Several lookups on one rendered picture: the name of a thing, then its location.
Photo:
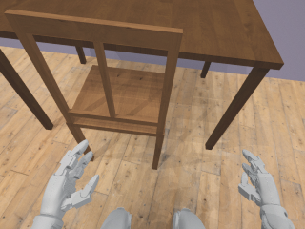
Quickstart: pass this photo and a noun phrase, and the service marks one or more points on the right robot shin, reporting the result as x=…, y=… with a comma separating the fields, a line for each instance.
x=186, y=209

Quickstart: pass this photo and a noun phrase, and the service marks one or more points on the right robot hand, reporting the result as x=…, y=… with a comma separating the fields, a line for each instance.
x=265, y=191

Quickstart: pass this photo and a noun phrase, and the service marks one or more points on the left robot hand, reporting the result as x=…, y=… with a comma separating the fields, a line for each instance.
x=63, y=181

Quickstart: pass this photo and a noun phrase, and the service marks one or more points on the table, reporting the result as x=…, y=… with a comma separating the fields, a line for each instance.
x=220, y=31

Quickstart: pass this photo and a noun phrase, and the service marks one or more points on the right robot thigh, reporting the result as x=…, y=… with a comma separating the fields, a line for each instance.
x=186, y=220

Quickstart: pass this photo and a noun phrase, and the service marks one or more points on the robot left forearm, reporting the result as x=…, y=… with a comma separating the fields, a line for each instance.
x=44, y=221

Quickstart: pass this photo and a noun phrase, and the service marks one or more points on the robot right forearm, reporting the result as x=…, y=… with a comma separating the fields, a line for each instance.
x=274, y=217

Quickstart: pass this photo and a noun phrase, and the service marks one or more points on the chair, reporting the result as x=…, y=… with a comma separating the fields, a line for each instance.
x=111, y=99

